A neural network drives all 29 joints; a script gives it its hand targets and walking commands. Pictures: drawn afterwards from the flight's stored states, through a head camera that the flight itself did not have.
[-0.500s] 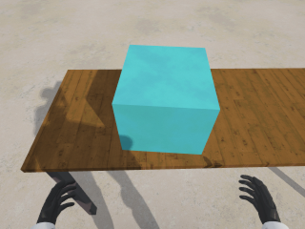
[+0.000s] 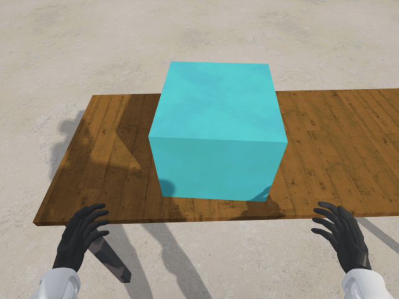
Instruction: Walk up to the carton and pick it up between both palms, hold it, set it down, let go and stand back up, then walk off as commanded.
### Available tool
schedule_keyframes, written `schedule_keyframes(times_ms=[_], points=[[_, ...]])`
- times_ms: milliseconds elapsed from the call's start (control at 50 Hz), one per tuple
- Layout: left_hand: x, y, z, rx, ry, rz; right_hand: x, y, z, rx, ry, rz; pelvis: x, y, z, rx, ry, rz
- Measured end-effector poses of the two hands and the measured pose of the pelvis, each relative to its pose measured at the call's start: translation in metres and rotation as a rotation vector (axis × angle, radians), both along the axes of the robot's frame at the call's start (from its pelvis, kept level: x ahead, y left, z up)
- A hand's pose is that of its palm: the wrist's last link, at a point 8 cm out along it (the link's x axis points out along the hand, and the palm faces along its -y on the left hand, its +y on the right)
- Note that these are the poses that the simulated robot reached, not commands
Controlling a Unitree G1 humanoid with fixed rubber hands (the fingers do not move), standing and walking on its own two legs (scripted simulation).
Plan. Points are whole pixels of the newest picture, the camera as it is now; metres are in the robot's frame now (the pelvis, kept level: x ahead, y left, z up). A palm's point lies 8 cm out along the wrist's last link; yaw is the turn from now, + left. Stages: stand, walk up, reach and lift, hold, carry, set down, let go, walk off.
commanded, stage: reach and lift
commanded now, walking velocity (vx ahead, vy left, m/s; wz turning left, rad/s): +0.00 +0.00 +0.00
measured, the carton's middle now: (216, 129) +0.52 -0.01 +0.04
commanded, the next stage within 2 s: none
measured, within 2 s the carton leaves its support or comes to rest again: neither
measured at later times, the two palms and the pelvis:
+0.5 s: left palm (79, 196) +0.28 +0.24 +0.10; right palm (345, 206) +0.27 -0.23 +0.09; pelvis +0.01 +0.00 +0.00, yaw +0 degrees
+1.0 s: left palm (84, 144) +0.36 +0.25 +0.15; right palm (339, 150) +0.37 -0.24 +0.13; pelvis +0.02 +0.00 +0.00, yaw +0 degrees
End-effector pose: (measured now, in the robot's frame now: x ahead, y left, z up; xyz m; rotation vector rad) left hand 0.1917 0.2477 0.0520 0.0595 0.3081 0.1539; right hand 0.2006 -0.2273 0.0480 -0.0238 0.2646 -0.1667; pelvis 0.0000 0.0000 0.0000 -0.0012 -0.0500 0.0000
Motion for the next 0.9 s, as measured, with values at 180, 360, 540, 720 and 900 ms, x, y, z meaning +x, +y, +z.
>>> schedule_keyframes(times_ms=[180, 360, 540, 720, 900], points=[[0.037, -0.006, 0.021, -0.037, -0.046, -0.024, 0.011, -0.001, 0.006, 0.002, 0.016, 0.011, 0.001, 0.000, 0.000, 0.000, 0.002, 0.000], [0.063, -0.006, 0.037, -0.038, -0.046, -0.020, 0.043, 0.000, 0.028, 0.005, -0.040, 0.045, 0.003, -0.001, 0.000, 0.002, 0.005, 0.000], [0.091, -0.003, 0.058, -0.045, -0.065, -0.012, 0.077, 0.003, 0.049, -0.001, -0.073, 0.070, 0.007, -0.002, 0.001, 0.002, 0.013, -0.001], [0.130, -0.001, 0.079, -0.064, -0.078, -0.007, 0.117, -0.001, 0.059, 0.000, -0.063, 0.077, 0.012, -0.002, 0.001, 0.003, 0.024, -0.001], [0.156, -0.002, 0.092, -0.064, -0.077, -0.011, 0.152, -0.006, 0.075, 0.004, -0.086, 0.078, 0.019, -0.002, 0.002, 0.003, 0.039, -0.002]])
